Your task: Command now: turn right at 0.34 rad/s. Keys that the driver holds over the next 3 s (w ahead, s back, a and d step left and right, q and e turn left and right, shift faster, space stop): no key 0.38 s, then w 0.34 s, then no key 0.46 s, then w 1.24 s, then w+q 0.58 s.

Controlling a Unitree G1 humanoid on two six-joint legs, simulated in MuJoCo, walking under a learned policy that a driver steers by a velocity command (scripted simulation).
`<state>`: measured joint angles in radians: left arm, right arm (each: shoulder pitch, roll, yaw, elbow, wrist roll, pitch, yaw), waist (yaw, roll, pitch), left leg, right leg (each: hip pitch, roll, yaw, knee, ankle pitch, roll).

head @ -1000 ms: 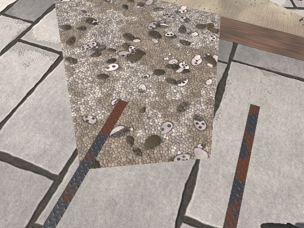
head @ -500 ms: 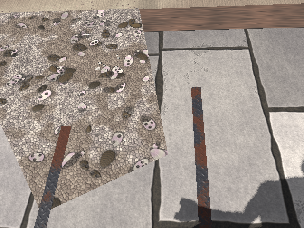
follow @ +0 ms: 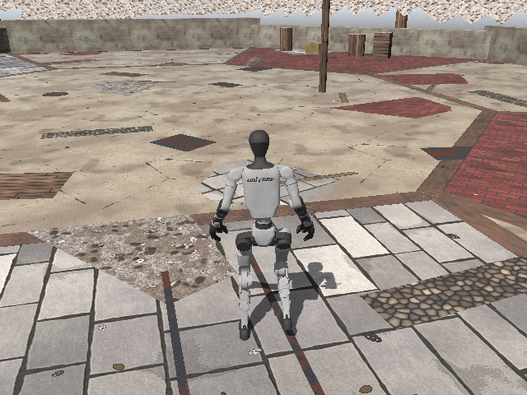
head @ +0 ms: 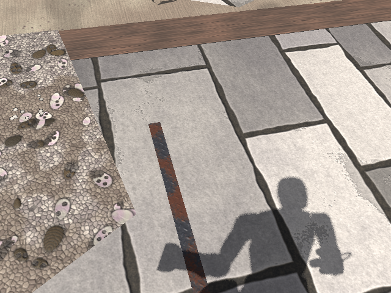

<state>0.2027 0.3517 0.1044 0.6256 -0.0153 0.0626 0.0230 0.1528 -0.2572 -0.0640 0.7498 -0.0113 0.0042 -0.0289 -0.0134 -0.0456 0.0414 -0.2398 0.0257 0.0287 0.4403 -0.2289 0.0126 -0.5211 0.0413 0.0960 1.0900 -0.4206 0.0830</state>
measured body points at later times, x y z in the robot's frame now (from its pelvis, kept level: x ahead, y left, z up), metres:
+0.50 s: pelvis +0.01 -0.04 -0.01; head +0.00 -0.03 +0.44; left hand +0.18 +0.20 -0.11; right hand +0.09 -0.32 -0.13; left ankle +0.00 +0.10 -0.74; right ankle -0.01 -0.15 -0.74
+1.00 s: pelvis +0.17 -0.05 -0.02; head +0.20 -0.05 +0.43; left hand +0.41 +0.17 -0.09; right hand +0.13 -0.32 -0.15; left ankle +0.02 +0.09 -0.74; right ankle +0.28 -0.15 -0.74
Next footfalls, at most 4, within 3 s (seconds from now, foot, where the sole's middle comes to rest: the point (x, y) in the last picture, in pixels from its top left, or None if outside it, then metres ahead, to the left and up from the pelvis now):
0.16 right None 0.03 -0.15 -0.78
0.98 right None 0.32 -0.15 -0.78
1.34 left None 0.28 0.06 -0.78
1.78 right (252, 270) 0.54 -0.21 -0.78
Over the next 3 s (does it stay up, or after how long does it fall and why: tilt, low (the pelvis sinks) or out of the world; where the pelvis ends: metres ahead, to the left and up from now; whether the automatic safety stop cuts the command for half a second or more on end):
stays up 1.07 -0.15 0.00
